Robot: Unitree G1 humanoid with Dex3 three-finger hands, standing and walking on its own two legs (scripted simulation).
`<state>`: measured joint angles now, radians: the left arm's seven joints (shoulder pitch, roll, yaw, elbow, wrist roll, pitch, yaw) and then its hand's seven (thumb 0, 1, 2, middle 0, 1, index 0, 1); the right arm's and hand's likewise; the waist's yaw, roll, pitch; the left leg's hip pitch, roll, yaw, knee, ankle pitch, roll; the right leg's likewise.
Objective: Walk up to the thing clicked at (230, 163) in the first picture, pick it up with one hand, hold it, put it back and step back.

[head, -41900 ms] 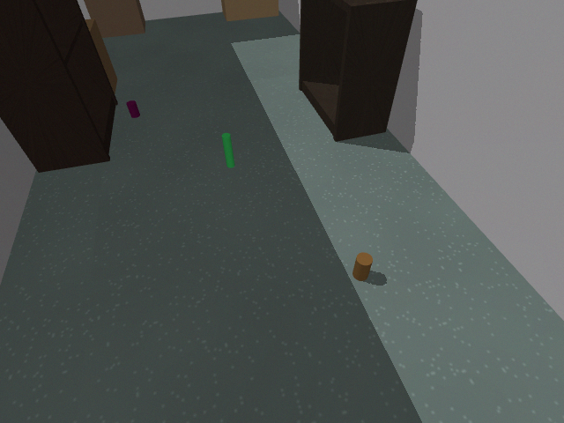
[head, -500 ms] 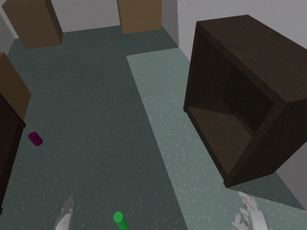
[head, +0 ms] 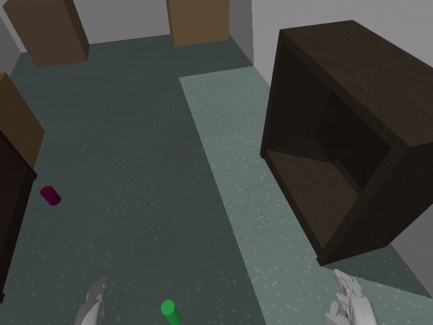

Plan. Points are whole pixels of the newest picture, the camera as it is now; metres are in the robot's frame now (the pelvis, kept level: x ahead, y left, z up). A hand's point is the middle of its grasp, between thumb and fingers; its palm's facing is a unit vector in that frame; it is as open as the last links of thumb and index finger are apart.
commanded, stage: stand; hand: left
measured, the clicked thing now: (171, 314) +0.31 +0.19 -0.62
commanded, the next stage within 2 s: none
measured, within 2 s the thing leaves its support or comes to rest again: neither
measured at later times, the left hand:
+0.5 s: hand out of the picture +0.07 +0.25 -0.11, palm faces +0.01 -0.94 -0.34, open 7.7 cm
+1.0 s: hand out of the picture +0.00 +0.25 -0.10, palm faces +0.00 -0.94 -0.35, open 7.4 cm
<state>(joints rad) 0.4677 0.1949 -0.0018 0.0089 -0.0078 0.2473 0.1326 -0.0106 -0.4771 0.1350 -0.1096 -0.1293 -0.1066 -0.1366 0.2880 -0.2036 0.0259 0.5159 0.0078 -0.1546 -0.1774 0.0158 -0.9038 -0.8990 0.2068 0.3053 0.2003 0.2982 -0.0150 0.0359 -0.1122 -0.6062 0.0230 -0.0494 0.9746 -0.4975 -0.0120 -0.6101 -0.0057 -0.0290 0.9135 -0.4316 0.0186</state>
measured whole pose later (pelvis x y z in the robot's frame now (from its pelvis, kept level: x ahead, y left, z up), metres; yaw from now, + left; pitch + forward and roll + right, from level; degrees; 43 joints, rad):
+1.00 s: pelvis -0.03 +0.00 +0.06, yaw +0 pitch -4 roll +1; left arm 0.20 0.32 0.01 1.13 0.02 -0.01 0.01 0.01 0.91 0.90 -0.20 -0.30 -0.20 -0.30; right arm 0.18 -0.32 -0.03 1.10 -0.02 0.00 0.00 0.01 -0.91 -0.90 0.21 0.30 0.20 0.30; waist 0.01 0.02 0.06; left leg -0.15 -0.02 -0.02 0.42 -0.19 0.00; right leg -0.19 -0.05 0.00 0.43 -0.17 0.03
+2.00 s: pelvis -0.01 -0.01 +0.06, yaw -1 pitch -4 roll +0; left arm 0.12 0.32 0.01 1.16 0.01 -0.01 0.00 0.01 0.91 0.90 -0.20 -0.30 -0.20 -0.30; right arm 0.12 -0.34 -0.01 1.15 -0.02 -0.01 0.00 0.01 -0.91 -0.90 0.21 0.30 0.20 0.30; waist 0.00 0.01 0.05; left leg -0.08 0.01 0.00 0.32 -0.18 -0.02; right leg -0.13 -0.02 0.01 0.35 -0.15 0.01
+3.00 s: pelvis -0.10 +0.05 +0.04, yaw -6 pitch -1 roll -1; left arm 0.10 0.39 0.05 0.87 0.01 0.07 0.02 0.01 0.91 0.90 -0.20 -0.30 -0.20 -0.30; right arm 0.17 -0.34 -0.06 0.87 -0.01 0.02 -0.03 0.01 -0.90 -0.90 0.21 0.31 0.20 0.30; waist -0.02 -0.05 0.21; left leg -0.26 -0.04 0.06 0.58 -0.30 0.07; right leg -0.37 0.08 0.15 0.92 -0.44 0.01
